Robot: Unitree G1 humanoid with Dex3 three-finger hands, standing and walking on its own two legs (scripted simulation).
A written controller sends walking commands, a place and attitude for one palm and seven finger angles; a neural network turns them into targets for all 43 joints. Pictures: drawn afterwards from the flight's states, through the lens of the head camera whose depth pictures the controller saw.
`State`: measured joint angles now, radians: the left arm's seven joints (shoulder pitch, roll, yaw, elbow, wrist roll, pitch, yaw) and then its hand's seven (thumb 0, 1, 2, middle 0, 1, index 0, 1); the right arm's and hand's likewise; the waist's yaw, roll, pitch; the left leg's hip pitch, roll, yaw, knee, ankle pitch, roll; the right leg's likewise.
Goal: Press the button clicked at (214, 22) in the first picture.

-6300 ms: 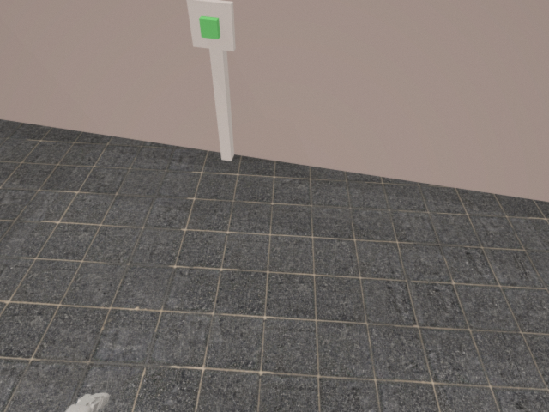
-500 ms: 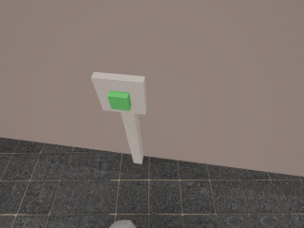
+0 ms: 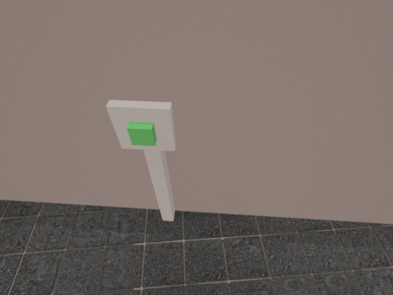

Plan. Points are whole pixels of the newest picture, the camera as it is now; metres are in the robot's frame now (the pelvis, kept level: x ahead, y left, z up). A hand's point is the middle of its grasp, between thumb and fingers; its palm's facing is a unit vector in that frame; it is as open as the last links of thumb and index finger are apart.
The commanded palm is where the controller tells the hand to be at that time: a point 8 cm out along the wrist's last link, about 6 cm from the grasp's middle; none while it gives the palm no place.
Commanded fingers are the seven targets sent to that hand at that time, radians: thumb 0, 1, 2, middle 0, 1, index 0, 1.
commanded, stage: come to a stop and stand still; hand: left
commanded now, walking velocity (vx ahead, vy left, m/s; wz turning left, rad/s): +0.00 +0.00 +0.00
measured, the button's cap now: (142, 133) +0.55 +0.19 -0.04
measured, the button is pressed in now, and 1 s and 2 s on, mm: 0 0 0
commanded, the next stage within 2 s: look again from close up in 0.40 s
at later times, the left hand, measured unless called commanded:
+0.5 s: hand out of the picture -0.03 +0.12 -0.17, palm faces +0.07 -0.99 -0.14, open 7.4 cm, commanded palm none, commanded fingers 0.00 0.90 0.90 -0.20 -0.30 -0.20 -0.30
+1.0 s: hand out of the picture +0.02 +0.27 -0.17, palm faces +0.05 -0.96 -0.28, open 7.4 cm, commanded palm none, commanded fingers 0.00 0.90 0.90 -0.20 -0.30 -0.20 -0.30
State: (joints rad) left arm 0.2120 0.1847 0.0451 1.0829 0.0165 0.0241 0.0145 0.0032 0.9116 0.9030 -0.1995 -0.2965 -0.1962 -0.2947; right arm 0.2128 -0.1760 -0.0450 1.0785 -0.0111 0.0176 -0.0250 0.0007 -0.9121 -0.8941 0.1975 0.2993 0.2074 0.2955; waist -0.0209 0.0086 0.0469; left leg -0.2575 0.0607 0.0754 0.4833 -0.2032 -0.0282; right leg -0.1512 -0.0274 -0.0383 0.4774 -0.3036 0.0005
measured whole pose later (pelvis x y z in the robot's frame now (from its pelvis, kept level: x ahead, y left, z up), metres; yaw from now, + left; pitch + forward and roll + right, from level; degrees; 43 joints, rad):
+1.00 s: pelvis -0.02 +0.04 +0.00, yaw +2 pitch -2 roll -1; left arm 0.25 0.28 0.03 0.99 0.03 0.01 0.02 0.00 0.91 0.90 -0.20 -0.30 -0.20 -0.29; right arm 0.19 -0.23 -0.03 0.98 -0.02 -0.01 0.00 0.01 -0.91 -0.89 0.20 0.30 0.21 0.30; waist 0.01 -0.01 0.01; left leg -0.30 0.02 0.07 0.53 -0.20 0.03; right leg -0.17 -0.07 -0.05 0.50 -0.29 0.04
